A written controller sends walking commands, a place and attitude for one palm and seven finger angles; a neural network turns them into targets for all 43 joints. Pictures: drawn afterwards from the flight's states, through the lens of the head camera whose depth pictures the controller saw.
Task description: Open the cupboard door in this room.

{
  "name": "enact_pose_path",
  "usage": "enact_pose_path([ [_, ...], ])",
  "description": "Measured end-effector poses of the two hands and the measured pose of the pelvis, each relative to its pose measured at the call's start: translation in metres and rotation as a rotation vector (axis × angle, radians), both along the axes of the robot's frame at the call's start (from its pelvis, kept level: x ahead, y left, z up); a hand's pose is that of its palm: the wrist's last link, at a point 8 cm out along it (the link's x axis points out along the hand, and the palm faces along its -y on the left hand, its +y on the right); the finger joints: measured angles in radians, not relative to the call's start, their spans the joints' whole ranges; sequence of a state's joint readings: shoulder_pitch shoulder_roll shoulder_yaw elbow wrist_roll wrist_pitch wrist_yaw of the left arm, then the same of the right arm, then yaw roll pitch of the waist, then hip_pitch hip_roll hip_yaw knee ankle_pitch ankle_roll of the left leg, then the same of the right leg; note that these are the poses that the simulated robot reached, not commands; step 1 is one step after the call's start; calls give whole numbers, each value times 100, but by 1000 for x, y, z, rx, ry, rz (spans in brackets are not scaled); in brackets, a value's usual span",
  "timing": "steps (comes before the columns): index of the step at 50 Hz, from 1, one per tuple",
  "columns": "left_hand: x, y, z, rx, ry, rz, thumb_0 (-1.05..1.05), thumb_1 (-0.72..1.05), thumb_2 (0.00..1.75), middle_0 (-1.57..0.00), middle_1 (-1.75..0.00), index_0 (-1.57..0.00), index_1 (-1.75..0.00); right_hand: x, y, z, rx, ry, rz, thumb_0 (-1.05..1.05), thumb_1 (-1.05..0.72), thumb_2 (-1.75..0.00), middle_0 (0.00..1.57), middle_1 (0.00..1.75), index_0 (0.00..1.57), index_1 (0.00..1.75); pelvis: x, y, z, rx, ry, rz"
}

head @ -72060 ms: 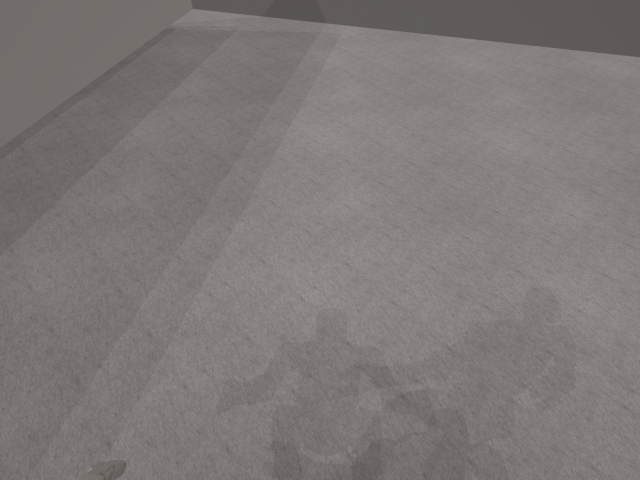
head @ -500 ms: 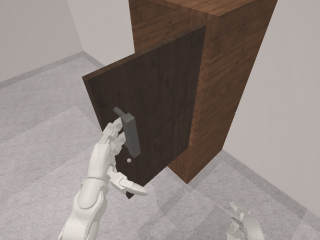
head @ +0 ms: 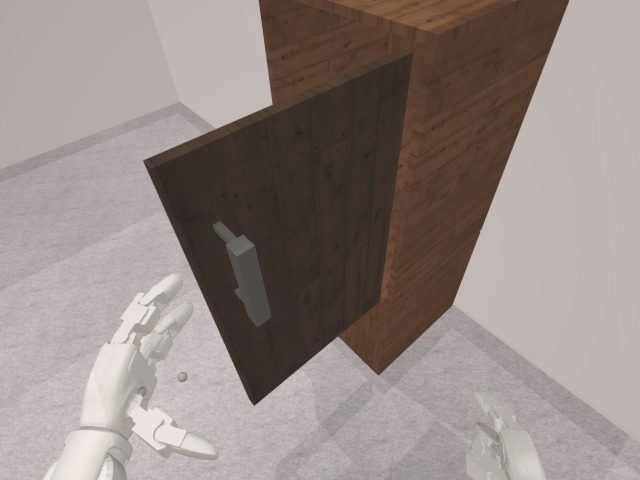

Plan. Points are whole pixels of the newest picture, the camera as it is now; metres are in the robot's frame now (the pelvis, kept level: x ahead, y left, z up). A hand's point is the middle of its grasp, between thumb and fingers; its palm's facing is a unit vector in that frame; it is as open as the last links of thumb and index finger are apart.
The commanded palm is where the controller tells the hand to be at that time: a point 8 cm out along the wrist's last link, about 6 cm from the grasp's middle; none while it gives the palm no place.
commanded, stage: slide the hand sideways off the handle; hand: left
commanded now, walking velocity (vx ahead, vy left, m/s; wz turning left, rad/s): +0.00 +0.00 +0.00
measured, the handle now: (241, 274) +0.33 +0.13 +0.10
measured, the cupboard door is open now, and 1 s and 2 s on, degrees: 90 90 90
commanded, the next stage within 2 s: draw the hand back to the body in 0.06 s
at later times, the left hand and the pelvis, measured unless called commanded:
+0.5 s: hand (141, 377) +0.19 +0.19 +0.12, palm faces +0.01 -1.00 -0.06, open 16.3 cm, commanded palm +0.16 +0.25 +0.12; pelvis -0.01 +0.02 +0.00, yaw +0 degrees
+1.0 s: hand (64, 361) +0.19 +0.26 +0.14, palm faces +0.33 -0.87 -0.35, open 13.4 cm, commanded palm +0.14 +0.30 +0.16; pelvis +0.00 +0.04 +0.02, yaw +0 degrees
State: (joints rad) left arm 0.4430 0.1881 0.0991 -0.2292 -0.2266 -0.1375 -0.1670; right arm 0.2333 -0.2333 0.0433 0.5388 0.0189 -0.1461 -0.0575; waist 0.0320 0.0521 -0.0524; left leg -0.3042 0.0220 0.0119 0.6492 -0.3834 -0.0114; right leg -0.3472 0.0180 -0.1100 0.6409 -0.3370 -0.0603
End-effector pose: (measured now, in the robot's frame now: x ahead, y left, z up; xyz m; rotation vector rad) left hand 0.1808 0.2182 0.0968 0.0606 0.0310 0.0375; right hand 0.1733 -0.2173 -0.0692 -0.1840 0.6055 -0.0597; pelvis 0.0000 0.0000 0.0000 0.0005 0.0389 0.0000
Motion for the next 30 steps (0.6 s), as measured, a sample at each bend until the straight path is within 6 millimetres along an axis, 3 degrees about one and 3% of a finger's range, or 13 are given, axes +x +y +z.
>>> enact_pose_path([
  [5, -10, 15, -1, 4, -18, 8, -1, -50, 30, -17, -31, -17, -30, -5, -3, -4, -24, -6, 7, 2, -90, -90, 20, 30, 20, 30, -6, 2, -3, -7, 6, 16],
  [9, -8, 12, 0, -15, -46, -31, -1, -50, 30, -15, -30, -16, -30, -10, 0, -5, -30, -23, 8, 2, -90, -90, 20, 30, 20, 30, -10, 7, -5, -10, 9, 22],
  [17, -2, 17, 8, -4, -49, -51, -1, -50, 30, -15, -30, -16, -30, -16, 16, 1, -3, -59, -5, 2, -90, -90, 20, 30, 20, 30, -13, 16, -3, -10, -6, 7],
  [30, -17, 42, 26, 11, -46, -17, -1, -50, 30, -15, -30, -16, -30, -8, 40, 11, 7, -96, 36, 2, -90, -90, 20, 30, 21, 30, -13, 28, 1, -18, -39, 10],
])
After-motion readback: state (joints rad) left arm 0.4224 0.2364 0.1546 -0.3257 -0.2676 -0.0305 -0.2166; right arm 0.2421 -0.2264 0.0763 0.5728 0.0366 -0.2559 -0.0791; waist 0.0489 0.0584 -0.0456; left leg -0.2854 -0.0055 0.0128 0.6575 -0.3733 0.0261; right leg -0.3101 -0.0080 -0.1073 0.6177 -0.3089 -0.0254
